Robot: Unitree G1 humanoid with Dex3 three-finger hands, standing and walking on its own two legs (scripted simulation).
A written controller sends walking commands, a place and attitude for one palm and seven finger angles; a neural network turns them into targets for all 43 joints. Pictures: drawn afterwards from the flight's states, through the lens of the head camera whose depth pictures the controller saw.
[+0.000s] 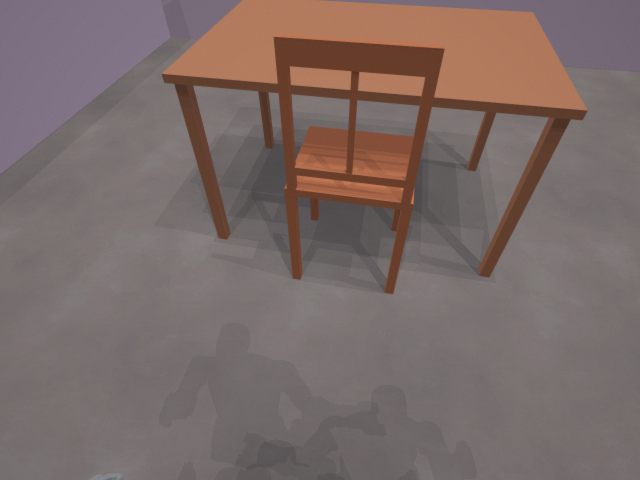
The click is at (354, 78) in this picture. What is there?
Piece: chair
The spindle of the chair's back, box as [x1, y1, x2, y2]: [346, 71, 358, 173]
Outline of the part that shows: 351,71 346,164 347,173 351,173 352,170 358,72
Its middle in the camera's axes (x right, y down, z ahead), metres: +0.08 -0.30 +1.03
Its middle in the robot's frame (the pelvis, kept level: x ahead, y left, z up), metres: +0.97 -0.03 -0.07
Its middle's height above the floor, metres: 0.70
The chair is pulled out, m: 0.00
